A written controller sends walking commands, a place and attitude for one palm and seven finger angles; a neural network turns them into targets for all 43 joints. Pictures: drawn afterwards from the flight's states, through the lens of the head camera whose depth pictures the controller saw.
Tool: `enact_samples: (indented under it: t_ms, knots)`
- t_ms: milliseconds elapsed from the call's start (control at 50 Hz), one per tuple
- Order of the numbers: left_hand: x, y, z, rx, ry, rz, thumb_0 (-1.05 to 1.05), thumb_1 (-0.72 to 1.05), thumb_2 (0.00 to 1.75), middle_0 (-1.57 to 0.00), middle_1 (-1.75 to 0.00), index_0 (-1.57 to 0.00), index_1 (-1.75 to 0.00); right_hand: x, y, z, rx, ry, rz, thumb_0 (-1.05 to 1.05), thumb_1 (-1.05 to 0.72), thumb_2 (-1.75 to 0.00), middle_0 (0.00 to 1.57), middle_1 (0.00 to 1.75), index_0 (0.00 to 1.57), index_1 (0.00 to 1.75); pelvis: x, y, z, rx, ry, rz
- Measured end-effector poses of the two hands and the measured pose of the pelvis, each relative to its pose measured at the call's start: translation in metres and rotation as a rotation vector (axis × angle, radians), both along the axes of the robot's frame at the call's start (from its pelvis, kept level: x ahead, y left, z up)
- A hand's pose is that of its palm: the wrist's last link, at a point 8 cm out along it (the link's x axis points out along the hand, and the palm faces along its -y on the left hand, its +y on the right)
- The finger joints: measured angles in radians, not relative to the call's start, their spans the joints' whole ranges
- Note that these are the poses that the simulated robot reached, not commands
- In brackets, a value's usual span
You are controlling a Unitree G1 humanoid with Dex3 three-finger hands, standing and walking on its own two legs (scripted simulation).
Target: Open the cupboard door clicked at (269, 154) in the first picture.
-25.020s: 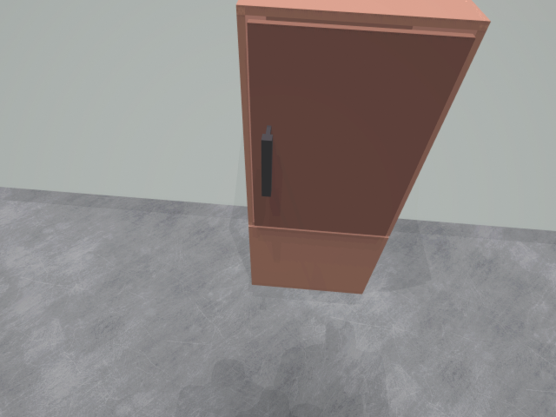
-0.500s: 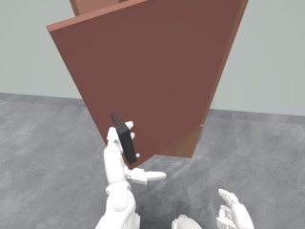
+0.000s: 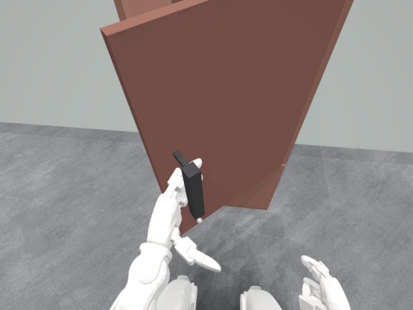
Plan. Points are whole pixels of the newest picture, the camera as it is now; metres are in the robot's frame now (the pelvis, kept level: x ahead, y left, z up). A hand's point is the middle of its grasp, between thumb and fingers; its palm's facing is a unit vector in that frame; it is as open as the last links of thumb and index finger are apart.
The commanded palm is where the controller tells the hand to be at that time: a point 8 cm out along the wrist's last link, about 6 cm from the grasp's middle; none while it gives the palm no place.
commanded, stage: slide the hand sideways off the handle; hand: left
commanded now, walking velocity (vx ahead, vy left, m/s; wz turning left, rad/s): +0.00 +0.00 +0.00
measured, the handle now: (188, 187) +0.34 +0.05 +0.04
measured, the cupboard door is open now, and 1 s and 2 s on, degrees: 43 43 43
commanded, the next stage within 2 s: draw the hand back to the body in 0.94 s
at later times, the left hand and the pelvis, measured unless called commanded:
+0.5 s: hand (186, 236) +0.25 +0.05 +0.04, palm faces -0.14 -0.99 +0.01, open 16.0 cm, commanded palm +0.22 +0.12 +0.04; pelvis +0.02 -0.01 +0.00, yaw -1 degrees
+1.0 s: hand (152, 261) +0.20 +0.10 +0.04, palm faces -0.08 -1.00 -0.03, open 16.2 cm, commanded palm +0.18 +0.16 +0.04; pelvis +0.01 -0.03 -0.02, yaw +0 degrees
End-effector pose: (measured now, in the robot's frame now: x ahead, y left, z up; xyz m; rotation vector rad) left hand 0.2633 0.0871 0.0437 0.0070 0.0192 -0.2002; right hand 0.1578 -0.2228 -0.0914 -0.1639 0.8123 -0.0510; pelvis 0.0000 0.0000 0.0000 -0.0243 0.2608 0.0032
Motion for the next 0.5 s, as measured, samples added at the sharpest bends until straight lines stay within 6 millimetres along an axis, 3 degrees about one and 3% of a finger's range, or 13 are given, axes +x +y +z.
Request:
enact_samples:
  t_ms: [240,500]
  knots:
    - [-0.008,-0.004,0.0,-0.034,0.004,0.029,-0.01,-0.5,0.3,-0.18,-0.39,-0.23,-0.35,0.009,0.004,0.012,-0.011,-0.025,-0.005,0.01,-0.9,-0.9,0.2,0.3,0.2,0.3,0.009,0.004,-0.002,0.008,0.022,-0.025]
    - [-0.031,0.02,-0.001,-0.004,0.039,0.059,-0.01,-0.5,0.3,-0.2,-0.33,-0.22,-0.33,0.038,0.004,0.011,0.003,-0.046,0.018,0.01,-0.9,-0.9,0.2,0.3,0.2,0.3,0.023,-0.006,-0.004,0.01,0.036,-0.023]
